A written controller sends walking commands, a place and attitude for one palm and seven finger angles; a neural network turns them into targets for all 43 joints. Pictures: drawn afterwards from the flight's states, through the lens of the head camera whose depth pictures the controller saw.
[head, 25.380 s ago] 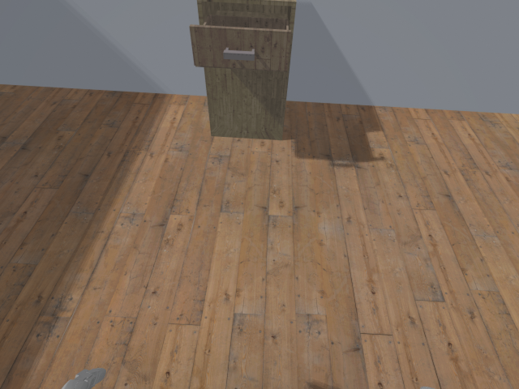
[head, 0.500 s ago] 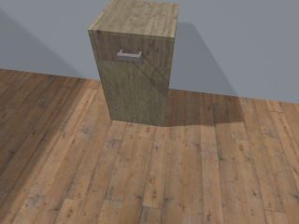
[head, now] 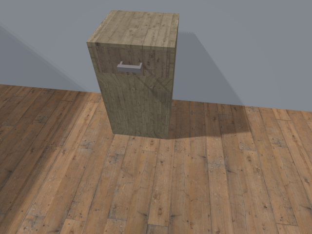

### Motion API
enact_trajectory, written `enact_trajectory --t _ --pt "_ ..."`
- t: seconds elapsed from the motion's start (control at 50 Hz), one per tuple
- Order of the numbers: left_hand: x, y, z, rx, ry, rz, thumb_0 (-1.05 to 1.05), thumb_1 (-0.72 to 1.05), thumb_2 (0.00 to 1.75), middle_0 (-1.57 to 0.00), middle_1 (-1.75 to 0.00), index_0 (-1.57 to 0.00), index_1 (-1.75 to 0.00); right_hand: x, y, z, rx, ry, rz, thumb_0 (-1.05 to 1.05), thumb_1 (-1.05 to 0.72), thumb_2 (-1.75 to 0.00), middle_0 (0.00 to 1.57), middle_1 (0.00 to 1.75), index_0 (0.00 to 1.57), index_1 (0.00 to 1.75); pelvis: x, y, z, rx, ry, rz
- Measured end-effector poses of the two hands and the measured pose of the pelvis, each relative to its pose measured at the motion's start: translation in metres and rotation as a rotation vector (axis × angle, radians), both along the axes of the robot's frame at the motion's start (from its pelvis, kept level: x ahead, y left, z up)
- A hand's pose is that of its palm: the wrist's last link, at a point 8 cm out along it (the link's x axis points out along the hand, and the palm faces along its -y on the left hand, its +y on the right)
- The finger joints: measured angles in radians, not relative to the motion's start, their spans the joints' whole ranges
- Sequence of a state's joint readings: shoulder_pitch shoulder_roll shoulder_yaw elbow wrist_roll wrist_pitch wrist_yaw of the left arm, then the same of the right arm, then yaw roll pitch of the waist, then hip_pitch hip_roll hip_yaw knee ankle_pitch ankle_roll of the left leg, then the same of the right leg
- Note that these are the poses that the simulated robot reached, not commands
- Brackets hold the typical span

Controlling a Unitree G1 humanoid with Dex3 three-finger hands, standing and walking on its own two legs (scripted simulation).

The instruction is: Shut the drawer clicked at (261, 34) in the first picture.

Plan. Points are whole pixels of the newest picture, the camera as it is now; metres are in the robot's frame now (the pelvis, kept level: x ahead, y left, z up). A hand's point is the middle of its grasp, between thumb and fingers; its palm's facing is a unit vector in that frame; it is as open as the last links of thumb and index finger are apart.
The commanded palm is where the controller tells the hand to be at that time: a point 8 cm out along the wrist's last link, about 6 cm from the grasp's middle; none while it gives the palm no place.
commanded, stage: let the arm hang, fingers relaxed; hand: left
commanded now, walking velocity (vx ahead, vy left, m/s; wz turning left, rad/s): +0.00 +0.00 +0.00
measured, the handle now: (130, 66) +0.91 +0.19 -0.09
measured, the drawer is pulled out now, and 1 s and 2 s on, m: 0.00 0.00 0.00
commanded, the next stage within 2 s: look to check the result in 0.08 s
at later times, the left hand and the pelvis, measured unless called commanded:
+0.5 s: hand out of the picture +0.03 +0.18 -0.17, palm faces +0.03 -0.97 -0.24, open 7.4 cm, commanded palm none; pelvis +0.01 -0.01 +0.00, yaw +0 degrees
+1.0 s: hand out of the picture +0.07 +0.19 -0.16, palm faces +0.02 -0.96 -0.27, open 7.4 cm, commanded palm none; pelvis +0.03 -0.01 +0.00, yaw -1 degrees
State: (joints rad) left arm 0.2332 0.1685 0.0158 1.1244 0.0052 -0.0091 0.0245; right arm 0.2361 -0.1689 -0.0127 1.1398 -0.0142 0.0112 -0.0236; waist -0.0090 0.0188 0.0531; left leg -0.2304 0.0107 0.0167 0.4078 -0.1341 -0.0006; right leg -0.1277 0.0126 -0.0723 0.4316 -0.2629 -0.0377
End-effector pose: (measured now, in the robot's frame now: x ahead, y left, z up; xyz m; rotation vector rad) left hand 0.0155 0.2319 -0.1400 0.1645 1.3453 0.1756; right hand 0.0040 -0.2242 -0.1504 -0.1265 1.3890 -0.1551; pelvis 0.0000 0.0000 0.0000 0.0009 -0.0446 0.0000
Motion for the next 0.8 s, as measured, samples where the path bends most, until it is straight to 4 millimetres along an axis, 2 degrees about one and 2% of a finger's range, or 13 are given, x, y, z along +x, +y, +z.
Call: enact_trajectory --t 0.14,0.5,0.8 --pt "0.007 -0.003 0.001 0.004 0.001 -0.002 0.01 0.91 0.90 -0.20 -0.30 -0.20 -0.30 0.007 -0.004 0.000 -0.002 -0.001 0.000 0.01 -0.91 -0.90 0.19 0.30 0.20 0.30 0.005 -0.004 0.000 -0.001 0.001 -0.001" --pt "0.006 -0.003 0.004 0.024 0.040 0.007 0.01 0.91 0.90 -0.20 -0.30 -0.20 -0.30 0.025 -0.020 0.002 -0.020 -0.005 0.012 0.01 -0.91 -0.90 0.19 0.30 0.20 0.30 0.015 -0.011 0.002 0.000 0.005 -0.005" --pt "0.029 0.001 0.006 0.035 0.007 -0.010 0.01 0.91 0.90 -0.20 -0.30 -0.20 -0.30 0.042 -0.031 0.006 -0.045 -0.028 0.019 0.01 -0.91 -0.90 0.20 0.30 0.20 0.30 0.022 -0.013 0.003 0.001 0.008 -0.010"
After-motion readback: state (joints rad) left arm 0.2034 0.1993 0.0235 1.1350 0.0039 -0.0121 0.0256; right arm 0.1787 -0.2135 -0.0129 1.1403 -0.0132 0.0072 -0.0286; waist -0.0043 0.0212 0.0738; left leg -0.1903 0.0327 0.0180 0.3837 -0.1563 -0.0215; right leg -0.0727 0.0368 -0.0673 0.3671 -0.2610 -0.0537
